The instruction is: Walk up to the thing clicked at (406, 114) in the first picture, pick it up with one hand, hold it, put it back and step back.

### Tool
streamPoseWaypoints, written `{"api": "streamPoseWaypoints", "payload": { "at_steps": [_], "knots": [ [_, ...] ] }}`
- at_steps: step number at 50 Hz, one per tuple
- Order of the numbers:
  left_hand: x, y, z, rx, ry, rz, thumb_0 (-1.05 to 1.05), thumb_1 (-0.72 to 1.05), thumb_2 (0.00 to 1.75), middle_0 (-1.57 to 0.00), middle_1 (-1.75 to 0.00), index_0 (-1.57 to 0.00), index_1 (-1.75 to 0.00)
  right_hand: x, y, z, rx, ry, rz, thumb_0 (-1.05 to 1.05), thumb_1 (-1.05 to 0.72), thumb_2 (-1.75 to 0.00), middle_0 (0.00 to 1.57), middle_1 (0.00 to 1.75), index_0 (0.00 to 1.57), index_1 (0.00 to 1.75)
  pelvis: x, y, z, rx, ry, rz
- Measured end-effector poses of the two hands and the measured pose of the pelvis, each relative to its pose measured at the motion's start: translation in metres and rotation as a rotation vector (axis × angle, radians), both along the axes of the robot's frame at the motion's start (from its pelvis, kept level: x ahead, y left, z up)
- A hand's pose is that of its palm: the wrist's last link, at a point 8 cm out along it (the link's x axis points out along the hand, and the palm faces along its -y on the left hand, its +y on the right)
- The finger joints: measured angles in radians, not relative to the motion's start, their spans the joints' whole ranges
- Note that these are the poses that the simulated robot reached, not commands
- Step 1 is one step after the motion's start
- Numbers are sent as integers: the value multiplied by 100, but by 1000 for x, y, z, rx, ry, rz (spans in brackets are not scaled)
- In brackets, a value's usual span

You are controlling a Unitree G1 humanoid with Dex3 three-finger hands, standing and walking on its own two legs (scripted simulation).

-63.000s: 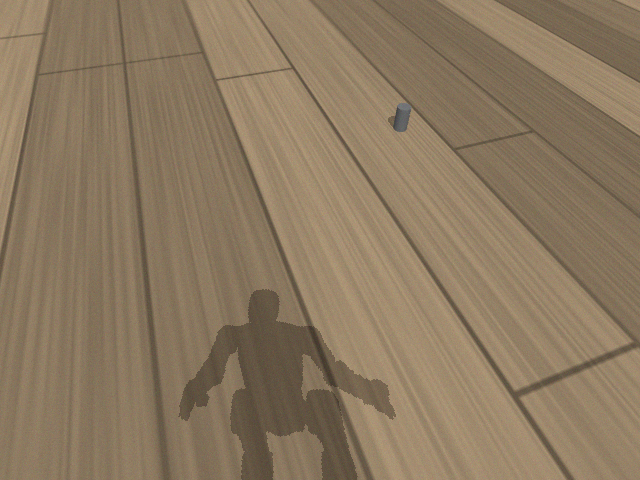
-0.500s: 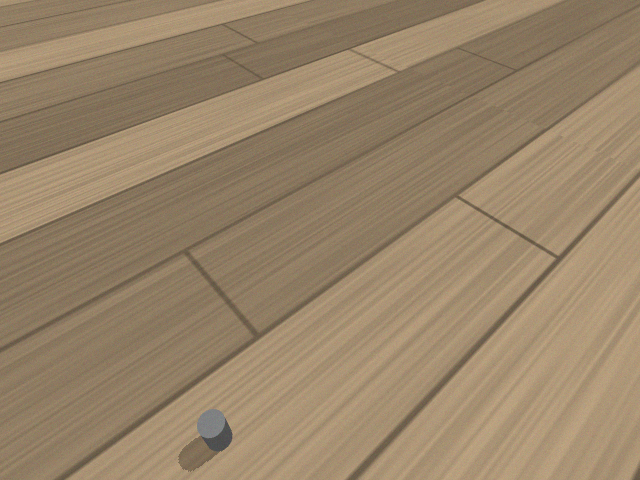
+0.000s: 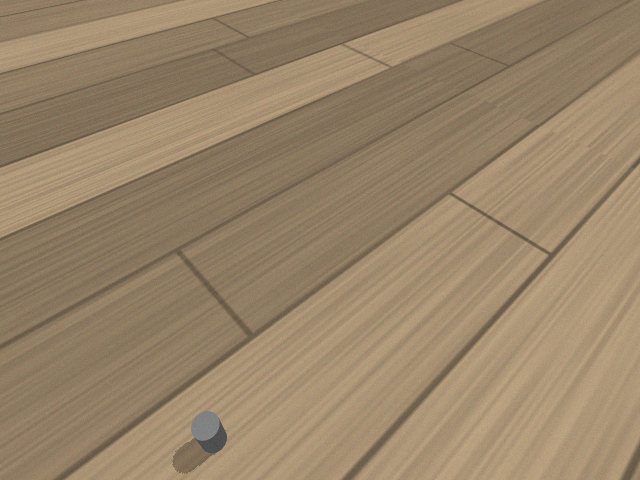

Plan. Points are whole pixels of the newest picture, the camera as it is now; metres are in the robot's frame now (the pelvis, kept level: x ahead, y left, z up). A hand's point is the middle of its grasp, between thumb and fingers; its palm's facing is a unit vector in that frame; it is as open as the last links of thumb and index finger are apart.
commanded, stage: stand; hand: left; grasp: from above
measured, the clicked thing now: (209, 432) +0.37 +0.29 -0.71
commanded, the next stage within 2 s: step back in 1.12 s
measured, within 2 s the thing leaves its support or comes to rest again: neither
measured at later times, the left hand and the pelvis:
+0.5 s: hand out of the picture +0.07 +0.24 -0.16, palm faces +0.00 -0.94 -0.34, open 7.4 cm; pelvis +0.01 -0.01 +0.00, yaw +0 degrees
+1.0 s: hand out of the picture +0.08 +0.24 -0.16, palm faces -0.02 -0.94 -0.33, open 7.4 cm; pelvis +0.01 -0.01 +0.00, yaw +0 degrees
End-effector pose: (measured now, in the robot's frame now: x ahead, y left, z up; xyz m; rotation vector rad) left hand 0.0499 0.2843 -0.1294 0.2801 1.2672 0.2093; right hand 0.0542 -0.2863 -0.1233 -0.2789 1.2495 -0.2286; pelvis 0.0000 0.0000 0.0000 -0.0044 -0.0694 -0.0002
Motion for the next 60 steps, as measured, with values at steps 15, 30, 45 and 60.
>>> {"api": "streamPoseWaypoints", "payload": {
  "at_steps": [15, 30, 45, 60],
  "knots": [
    [12, 4, 4, 15, 1, -2, 0, 90, 90, -20, -30, -20, -30, 11, -4, 0, -1, -2, 0, 0, -91, -90, 20, 30, 21, 30, 8, -2, 1, 4, 9, -4],
    [19, -2, 7, 17, -5, -9, 0, 90, 90, -20, -30, -20, -30, 19, -13, 1, -1, -7, 7, 0, -91, -90, 20, 30, 21, 30, 12, -8, 1, 5, 14, -3],
    [28, -5, 7, 15, -25, -23, 0, 90, 90, -20, -30, -20, -30, 21, -20, 4, -11, -10, 12, 0, -91, -90, 20, 30, 21, 30, 12, -12, 2, 3, 17, -1],
    [27, 3, 6, 29, -37, -25, 0, 90, 90, -20, -30, -21, -30, 17, -22, 3, -14, -15, 9, 0, -91, -90, 20, 30, 21, 30, -1, -11, -2, 0, 24, -3]
  ]
}}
